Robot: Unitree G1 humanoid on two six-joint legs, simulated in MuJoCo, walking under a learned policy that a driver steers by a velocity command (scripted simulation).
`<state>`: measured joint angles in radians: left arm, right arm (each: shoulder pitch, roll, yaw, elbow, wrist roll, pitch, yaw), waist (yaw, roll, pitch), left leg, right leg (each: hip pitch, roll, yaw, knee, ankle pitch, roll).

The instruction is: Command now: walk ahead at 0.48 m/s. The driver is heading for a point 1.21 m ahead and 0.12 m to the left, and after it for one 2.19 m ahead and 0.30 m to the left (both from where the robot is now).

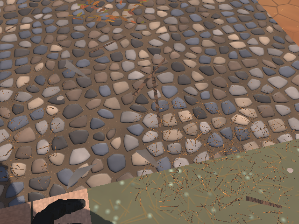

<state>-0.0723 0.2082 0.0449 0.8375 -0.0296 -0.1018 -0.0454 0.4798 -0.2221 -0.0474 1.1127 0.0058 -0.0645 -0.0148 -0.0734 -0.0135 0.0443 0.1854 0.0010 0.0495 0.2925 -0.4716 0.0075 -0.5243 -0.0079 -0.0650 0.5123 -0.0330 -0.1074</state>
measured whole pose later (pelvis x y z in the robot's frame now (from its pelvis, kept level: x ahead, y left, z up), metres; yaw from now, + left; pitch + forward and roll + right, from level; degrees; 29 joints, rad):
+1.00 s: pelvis +0.56 +0.03 +0.03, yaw -1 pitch +2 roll +2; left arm 0.03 0.24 0.06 0.88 -0.02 -0.08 -0.02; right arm 0.37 -0.23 -0.06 1.02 0.01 -0.09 -0.01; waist -0.07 -0.04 0.00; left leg 0.04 -0.05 0.06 0.19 -0.26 0.04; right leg -0.64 -0.10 0.01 0.58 0.07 -0.02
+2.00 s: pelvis +1.10 +0.07 +0.03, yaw +23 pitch +3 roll -1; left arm 0.03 0.28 0.07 0.78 0.01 -0.07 0.03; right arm 0.24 -0.28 -0.09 0.79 0.02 -0.02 -0.02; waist -0.04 -0.03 0.06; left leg -0.25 -0.12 -0.11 0.40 -0.20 0.09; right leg -0.66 -0.05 0.10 0.75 -0.12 0.07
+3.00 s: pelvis +1.21 +0.05 +0.02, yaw +5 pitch +2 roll +1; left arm 0.15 0.30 0.07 0.64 0.00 0.02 -0.01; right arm 0.16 -0.33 -0.09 0.75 -0.01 0.01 -0.04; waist -0.01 0.03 0.05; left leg -0.50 0.04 -0.02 1.11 -0.50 -0.07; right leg -0.32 0.04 0.03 0.51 -0.23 -0.05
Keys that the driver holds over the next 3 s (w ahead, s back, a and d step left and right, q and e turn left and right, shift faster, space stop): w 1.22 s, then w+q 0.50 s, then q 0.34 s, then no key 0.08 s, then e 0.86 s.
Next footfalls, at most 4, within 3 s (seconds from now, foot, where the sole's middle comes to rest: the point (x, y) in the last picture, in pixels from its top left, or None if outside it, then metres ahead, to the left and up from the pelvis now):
0.56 left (115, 215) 0.50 0.14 -0.75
1.10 right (164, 148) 0.81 -0.11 -0.75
1.68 left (114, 105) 1.11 0.14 -0.75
2.14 right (131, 73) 1.35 0.04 -0.75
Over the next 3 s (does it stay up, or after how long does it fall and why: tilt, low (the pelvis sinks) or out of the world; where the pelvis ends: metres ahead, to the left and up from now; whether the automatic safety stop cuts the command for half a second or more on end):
stays up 1.21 0.05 0.02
